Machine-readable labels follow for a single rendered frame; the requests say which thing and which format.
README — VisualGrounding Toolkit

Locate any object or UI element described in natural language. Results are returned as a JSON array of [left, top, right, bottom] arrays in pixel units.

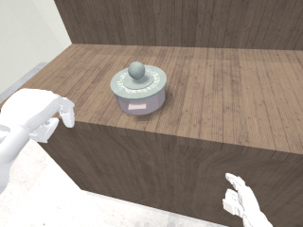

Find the left robot forearm
[[0, 119, 30, 195]]

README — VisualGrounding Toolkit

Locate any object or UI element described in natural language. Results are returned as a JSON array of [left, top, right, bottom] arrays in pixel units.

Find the knob
[[128, 61, 146, 79]]

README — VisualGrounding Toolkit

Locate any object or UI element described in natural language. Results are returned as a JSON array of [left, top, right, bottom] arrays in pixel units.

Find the right robot hand
[[223, 173, 260, 218]]

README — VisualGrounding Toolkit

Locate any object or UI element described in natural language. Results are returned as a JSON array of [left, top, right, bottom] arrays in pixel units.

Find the pot
[[115, 88, 165, 115]]

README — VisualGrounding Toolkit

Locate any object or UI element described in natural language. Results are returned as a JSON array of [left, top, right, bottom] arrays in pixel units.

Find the lid
[[110, 64, 167, 101]]

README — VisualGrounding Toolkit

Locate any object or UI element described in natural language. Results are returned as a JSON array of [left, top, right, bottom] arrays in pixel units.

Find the table
[[0, 0, 303, 227]]

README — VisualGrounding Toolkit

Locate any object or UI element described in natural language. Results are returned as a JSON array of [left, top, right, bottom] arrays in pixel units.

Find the left robot hand
[[0, 88, 75, 143]]

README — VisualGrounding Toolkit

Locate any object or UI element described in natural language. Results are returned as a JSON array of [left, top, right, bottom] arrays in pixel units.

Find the right robot forearm
[[242, 209, 273, 227]]

